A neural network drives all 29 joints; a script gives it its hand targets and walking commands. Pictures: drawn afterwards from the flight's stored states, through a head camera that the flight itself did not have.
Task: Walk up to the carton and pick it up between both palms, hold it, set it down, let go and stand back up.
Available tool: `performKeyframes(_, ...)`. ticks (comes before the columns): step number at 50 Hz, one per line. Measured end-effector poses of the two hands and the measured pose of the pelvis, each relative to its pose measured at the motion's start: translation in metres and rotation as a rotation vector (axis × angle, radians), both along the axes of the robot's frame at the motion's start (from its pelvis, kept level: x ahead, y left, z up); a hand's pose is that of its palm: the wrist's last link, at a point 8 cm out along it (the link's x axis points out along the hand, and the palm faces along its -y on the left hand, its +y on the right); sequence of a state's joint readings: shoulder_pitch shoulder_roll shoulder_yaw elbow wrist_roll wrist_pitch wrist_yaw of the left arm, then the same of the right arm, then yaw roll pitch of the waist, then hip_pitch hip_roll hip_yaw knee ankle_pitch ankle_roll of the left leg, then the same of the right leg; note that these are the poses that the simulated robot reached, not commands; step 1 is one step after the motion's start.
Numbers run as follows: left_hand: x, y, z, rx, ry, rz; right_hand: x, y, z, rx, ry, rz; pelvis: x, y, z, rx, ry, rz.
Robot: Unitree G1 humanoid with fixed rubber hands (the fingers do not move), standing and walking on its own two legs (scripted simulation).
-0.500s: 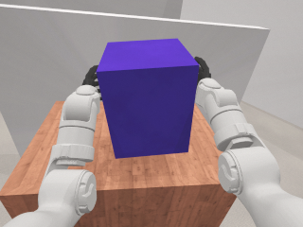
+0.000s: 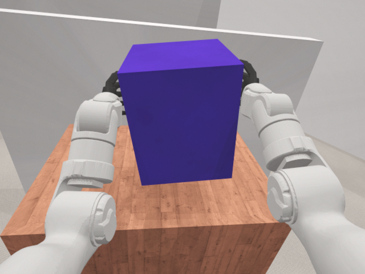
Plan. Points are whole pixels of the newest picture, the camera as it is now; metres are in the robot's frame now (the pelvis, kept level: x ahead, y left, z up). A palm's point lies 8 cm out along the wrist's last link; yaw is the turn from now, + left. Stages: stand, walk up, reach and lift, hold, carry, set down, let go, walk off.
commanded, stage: hold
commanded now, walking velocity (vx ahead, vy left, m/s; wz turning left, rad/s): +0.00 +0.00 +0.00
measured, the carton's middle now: (181, 109) +0.40 +0.01 +0.26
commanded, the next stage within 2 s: none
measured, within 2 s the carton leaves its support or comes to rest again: neither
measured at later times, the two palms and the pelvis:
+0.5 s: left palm (110, 99) +0.36 +0.15 +0.29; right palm (250, 90) +0.38 -0.13 +0.32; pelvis +0.00 +0.00 +0.00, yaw +0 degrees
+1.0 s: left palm (109, 100) +0.36 +0.16 +0.28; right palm (250, 90) +0.37 -0.13 +0.32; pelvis +0.00 +0.00 +0.00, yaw +0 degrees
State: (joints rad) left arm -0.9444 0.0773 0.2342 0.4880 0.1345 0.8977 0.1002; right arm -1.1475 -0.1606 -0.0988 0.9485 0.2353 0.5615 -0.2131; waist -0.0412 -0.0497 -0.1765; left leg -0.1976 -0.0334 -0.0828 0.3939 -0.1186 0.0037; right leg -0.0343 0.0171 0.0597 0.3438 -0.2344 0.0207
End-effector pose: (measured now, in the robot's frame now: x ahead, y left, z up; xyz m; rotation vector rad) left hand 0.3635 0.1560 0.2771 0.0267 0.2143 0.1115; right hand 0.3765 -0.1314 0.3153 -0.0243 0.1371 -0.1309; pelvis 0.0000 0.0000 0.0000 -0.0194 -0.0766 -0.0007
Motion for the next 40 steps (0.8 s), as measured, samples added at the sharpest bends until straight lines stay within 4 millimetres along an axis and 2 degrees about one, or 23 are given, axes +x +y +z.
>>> performKeyframes(9, 0.005, -0.002, -0.002, 0.006, 0.023, 0.010, 0.007, -0.003, -0.008, 0.012, 0.026, 0.007, 0.003, -0.003, 0.000, 0.002, 0.014, -0.001)
performKeyframes(19, 0.001, -0.002, 0.009, 0.012, 0.004, 0.017, 0.005, -0.003, 0.002, 0.014, 0.010, 0.013, 0.006, -0.004, 0.000, 0.003, 0.021, -0.002)
performKeyframes(40, -0.005, 0.001, 0.008, 0.005, 0.010, -0.003, -0.004, 0.001, 0.009, 0.000, 0.023, -0.001, 0.002, -0.001, 0.000, -0.002, 0.017, -0.002)
